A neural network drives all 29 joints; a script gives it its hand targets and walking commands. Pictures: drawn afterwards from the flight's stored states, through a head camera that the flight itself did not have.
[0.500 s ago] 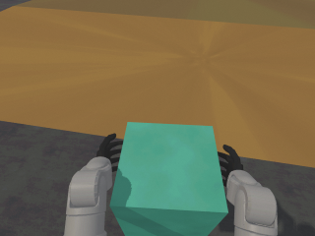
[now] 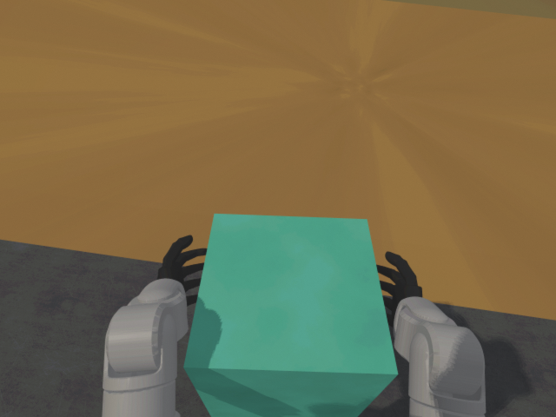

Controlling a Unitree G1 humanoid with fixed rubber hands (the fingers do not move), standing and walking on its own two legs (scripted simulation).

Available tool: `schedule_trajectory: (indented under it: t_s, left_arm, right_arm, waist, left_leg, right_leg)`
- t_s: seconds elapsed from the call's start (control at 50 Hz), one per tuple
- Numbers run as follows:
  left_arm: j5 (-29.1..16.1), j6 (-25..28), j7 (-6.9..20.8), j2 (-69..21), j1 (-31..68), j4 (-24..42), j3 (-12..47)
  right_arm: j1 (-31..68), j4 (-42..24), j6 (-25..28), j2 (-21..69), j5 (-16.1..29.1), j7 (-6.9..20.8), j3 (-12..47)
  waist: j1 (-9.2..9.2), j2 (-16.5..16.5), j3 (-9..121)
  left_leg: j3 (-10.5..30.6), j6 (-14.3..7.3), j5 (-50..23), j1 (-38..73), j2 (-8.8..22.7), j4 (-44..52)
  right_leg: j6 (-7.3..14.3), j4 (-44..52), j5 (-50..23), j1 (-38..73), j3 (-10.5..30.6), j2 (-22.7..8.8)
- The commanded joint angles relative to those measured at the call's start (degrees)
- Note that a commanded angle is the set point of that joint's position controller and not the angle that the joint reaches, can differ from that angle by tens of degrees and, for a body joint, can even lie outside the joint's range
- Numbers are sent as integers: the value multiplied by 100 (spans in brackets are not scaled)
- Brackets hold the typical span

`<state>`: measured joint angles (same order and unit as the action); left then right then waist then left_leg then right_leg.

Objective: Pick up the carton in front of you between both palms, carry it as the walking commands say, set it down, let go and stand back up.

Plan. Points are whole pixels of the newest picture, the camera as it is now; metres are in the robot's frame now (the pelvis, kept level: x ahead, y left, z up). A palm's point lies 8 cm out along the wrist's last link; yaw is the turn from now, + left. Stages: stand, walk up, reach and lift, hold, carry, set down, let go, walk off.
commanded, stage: carry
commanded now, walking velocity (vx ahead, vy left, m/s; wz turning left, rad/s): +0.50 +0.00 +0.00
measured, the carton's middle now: (286, 324) +0.27 +0.00 -0.01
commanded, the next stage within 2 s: none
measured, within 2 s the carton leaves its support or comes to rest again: neither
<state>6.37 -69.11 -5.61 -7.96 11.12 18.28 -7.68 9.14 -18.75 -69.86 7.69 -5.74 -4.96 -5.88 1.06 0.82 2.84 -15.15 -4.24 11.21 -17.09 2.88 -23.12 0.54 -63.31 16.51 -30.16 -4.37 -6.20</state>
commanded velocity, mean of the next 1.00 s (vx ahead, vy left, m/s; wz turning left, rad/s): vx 0.03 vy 0.00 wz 0.00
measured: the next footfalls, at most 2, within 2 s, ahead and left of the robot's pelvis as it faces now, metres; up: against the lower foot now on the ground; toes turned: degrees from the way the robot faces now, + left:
right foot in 0.26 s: +0.37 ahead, -0.11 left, +0.00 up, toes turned -11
left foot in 0.52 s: +0.33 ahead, +0.10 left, +0.00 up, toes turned +12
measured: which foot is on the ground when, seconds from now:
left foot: down 0.00-0.26, up 0.28-0.50, down 0.52-1.00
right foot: up 0.00-0.24, down 0.26-1.00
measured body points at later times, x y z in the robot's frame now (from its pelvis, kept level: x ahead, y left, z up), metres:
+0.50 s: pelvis +0.28 -0.03 +0.00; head +0.31 -0.03 +0.44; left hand +0.56 +0.15 +0.07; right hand +0.57 -0.15 +0.06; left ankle +0.28 +0.09 -0.74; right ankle +0.33 -0.10 -0.74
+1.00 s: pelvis +0.38 +0.00 +0.00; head +0.37 +0.01 +0.45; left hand +0.66 +0.17 +0.08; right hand +0.67 -0.13 +0.08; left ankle +0.30 +0.09 -0.73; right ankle +0.33 -0.10 -0.74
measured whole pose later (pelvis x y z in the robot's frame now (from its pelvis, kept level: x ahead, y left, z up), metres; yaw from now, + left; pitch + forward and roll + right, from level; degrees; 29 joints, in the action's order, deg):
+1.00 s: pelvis +0.38 +0.00 +0.00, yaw +2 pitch +4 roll +0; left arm 7.2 -68.9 -4.8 -7.9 11.3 17.2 -7.6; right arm 9.9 -18.1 -70.6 7.7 -6.8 -4.5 -6.1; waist 0.1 -0.2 6.8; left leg -9.6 0.1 19.1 -11.4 2.7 -30.7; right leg -0.4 -31.2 17.0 -14.0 -12.4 -4.1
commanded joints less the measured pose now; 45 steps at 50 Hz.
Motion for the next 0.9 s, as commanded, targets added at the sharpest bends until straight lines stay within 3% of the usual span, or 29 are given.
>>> schedule_trajectory:
  t_s: [0.0,0.06,0.12,0.16,0.2,0.22,0.24,0.26,0.28,0.3,0.32,0.34,0.36,0.4,0.44,0.48,0.52,0.54,0.56,0.64,0.68,0.76,0.88]
  left_arm:
    - [-2275,104,1458,-5406,2446,351,4398]
    - [-2115,102,1381,-5240,2197,344,4348]
    - [-2102,16,1370,-5111,2039,350,4285]
    - [-2154,-60,1404,-5027,2024,359,4263]
    - [-2212,-120,1453,-4971,2021,352,4253]
    - [-2218,-141,1479,-4956,2038,332,4239]
    - [-2225,-166,1511,-4920,2110,333,4217]
    - [-2216,-184,1540,-4858,2187,330,4176]
    - [-2200,-173,1567,-4836,2017,78,4100]
    - [-2238,-120,1574,-4923,1853,42,4061]
    - [-2280,-66,1582,-5106,1982,103,4094]
    - [-2317,-17,1591,-5300,2165,207,4149]
    - [-2343,27,1597,-5438,2329,275,4164]
    - [-2410,77,1603,-5544,2408,399,4222]
    - [-2391,109,1605,-5453,2213,436,4237]
    - [-2367,115,1615,-5319,2141,464,4259]
    - [-2322,71,1628,-5156,2163,464,4246]
    - [-2362,12,1637,-5138,2300,489,4287]
    - [-2361,-46,1638,-5082,2342,420,4282]
    - [-2227,-187,1612,-4902,2122,-56,4184]
    - [-2206,-186,1612,-4941,2200,-177,4165]
    - [-2291,-132,1617,-5121,2558,-94,4190]
    - [-2319,-101,1581,-5165,2512,61,4182]
  right_arm:
    - [2965,-714,206,5407,2445,1471,4171]
    - [2776,-714,183,5158,2447,1524,4158]
    - [2553,-662,110,4976,2379,1524,4070]
    - [2399,-609,57,4901,2275,1502,3987]
    - [2411,-607,7,4856,2200,1484,3941]
    - [2445,-605,-17,4819,2180,1481,3931]
    - [2511,-589,-33,4771,2165,1480,3909]
    - [2620,-648,-69,4721,2176,1483,3913]
    - [2698,-661,-123,4768,2215,1456,4013]
    - [2616,-593,-108,4786,2193,1457,4034]
    - [2775,-632,-55,4934,2210,1465,4093]
    - [2974,-697,2,5100,2258,1469,4137]
    - [3111,-761,50,5279,2319,1463,4186]
    - [3037,-783,135,5428,2342,1420,4250]
    - [2792,-781,195,5406,2263,1377,4252]
    - [2624,-797,208,5318,2190,1357,4249]
    - [2633,-783,153,5201,2158,1365,4199]
    - [2741,-742,132,5145,2124,1376,4155]
    - [2724,-642,81,5099,2119,1389,4096]
    - [2404,-78,-45,4933,2054,1433,3920]
    - [2521,16,-51,4965,2074,1450,3913]
    - [2966,-131,-2,5163,2215,1456,3990]
    - [2996,-348,19,5201,2264,1415,4051]
  waist:
    - [-22,-785,1832]
    - [-3,-846,1565]
    - [-9,-924,1171]
    - [14,-995,1096]
    - [-67,-981,1181]
    - [-134,-815,1263]
    - [-188,-675,1426]
    - [-230,307,1993]
    - [-278,1182,2534]
    - [-248,1103,2636]
    - [-219,993,2524]
    - [-182,679,2413]
    - [-147,562,2238]
    - [-148,566,2245]
    - [-167,597,2414]
    - [-137,505,2418]
    - [-130,188,2236]
    - [-152,-188,2000]
    - [-134,-349,1888]
    - [-120,-347,1783]
    - [-120,-335,1781]
    - [-107,-278,1779]
    - [-103,-97,2009]
  left_leg:
    - [1525,-268,-1011,2209,1427,1164]
    - [1129,-296,-1509,2385,1272,1174]
    - [554,-187,-2923,2255,1045,874]
    - [301,-48,-3612,2206,963,623]
    - [40,175,-3753,1984,861,-62]
    - [-102,359,-3707,1694,690,-640]
    - [4,549,-2869,1137,592,-1216]
    - [194,720,-489,215,417,-2417]
    - [615,794,2127,-1079,-146,-3575]
    - [1075,716,2364,-1140,-106,-3943]
    - [1293,590,2273,-1140,-12,-3838]
    - [1420,477,2154,-975,178,-3299]
    - [1432,454,2053,-667,301,-2430]
    - [1111,496,1791,-88,67,-1466]
    - [886,519,1056,177,46,-801]
    - [693,532,-313,696,149,25]
    - [1091,510,-1037,972,728,164]
    - [1183,463,-1613,901,888,-166]
    - [1154,437,-2036,920,910,-302]
    - [1121,425,-3355,944,793,-572]
    - [1101,435,-3802,996,781,-644]
    - [1069,414,-3975,1024,746,-713]
    - [994,436,-3516,1053,614,-799]
  right_leg:
    - [-34,668,-439,-806,-42,-76]
    - [-77,1706,-858,-967,-297,14]
    - [-72,2764,-1263,-540,-696,292]
    - [-59,3290,-1843,-9,-945,478]
    - [-33,3791,-2344,992,-1160,644]
    - [-42,4279,-2767,1786,-1255,742]
    - [-72,4426,-3261,2754,-955,388]
    - [235,3642,-5597,4080,274,-893]
    - [1150,3646,-6383,5312,1573,-1835]
    - [1347,4137,-5270,4810,1795,-1879]
    - [1272,4381,-4506,4418,1528,-1714]
    - [1074,4509,-4123,4024,1157,-1542]
    - [884,4608,-3811,3555,748,-1351]
    - [759,4681,-3358,3174,287,-1106]
    - [731,4449,-3287,3242,21,-1010]
    - [519,4103,-2957,2938,-312,-791]
    - [184,3883,-1885,2496,-473,-562]
    - [33,3856,-1862,2368,-393,-398]
    - [-18,3714,-2120,2330,-366,-414]
    - [-69,3199,-3210,2287,-336,-395]
    - [-108,3100,-3231,2228,-372,-348]
    - [-145,3104,-3191,2245,-385,-290]
    - [-70,3107,-3891,2552,-361,-321]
